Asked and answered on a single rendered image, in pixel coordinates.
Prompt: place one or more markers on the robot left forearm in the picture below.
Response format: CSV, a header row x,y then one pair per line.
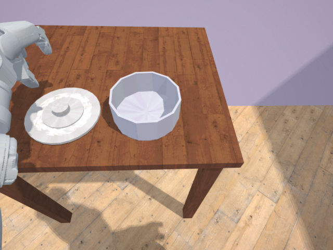
x,y
9,50

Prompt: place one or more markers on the left robot hand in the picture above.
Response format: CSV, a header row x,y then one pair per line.
x,y
27,34

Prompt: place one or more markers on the pot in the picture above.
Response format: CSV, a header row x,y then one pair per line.
x,y
145,105

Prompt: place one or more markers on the robot left upper arm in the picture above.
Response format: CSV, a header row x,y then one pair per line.
x,y
8,166

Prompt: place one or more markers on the table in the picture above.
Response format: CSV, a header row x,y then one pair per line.
x,y
94,58

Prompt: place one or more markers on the knob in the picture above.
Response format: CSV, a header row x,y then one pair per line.
x,y
60,108

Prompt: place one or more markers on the lid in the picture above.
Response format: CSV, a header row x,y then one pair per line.
x,y
45,127

